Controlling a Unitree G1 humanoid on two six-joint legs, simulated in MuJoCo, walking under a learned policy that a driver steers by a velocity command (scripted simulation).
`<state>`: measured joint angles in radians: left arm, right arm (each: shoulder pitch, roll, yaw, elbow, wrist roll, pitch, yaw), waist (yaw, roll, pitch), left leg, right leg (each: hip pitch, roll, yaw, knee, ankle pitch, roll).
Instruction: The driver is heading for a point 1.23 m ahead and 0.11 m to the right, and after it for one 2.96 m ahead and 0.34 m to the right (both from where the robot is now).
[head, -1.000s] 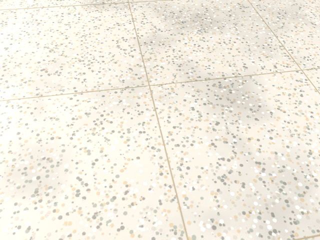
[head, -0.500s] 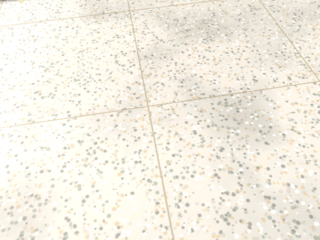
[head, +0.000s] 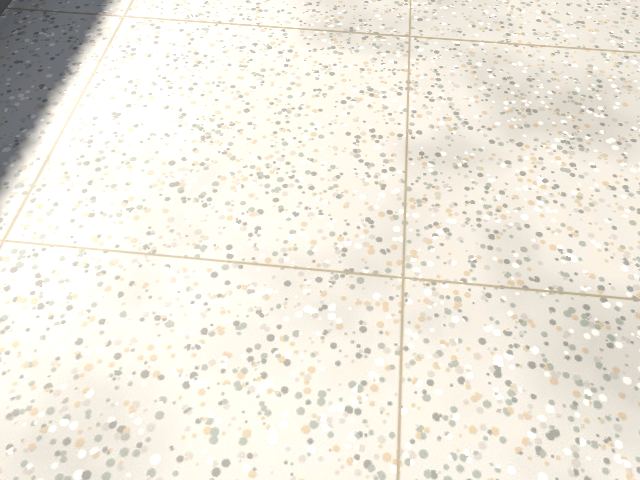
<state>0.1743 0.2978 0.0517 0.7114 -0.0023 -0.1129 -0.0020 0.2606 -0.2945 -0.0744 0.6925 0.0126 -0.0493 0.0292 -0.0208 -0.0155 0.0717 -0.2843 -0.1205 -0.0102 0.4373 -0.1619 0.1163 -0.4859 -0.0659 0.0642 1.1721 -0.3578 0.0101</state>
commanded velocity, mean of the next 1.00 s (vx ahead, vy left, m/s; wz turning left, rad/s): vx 0.50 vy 0.00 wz -0.10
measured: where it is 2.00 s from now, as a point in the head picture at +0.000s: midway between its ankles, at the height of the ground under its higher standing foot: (399, 235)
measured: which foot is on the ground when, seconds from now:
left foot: down 0.00-0.32, up 0.34-0.74, down 0.76-1.00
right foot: up 0.00-0.28, down 0.30-0.76, up 0.78-1.00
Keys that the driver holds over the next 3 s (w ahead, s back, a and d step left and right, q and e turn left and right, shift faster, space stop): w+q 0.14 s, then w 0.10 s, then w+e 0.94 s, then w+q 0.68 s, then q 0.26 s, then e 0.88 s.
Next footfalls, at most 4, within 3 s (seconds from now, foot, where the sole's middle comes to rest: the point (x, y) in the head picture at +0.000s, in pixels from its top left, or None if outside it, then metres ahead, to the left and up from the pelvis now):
0.30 right None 0.36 -0.14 -0.77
0.76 left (282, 418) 0.57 0.09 -0.77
1.26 right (425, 325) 0.79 -0.24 -0.77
1.82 left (353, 214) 1.14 -0.09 -0.77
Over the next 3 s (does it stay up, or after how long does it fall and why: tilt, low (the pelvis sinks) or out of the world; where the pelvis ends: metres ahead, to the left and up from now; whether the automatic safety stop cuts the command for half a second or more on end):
stays up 1.21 -0.17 0.00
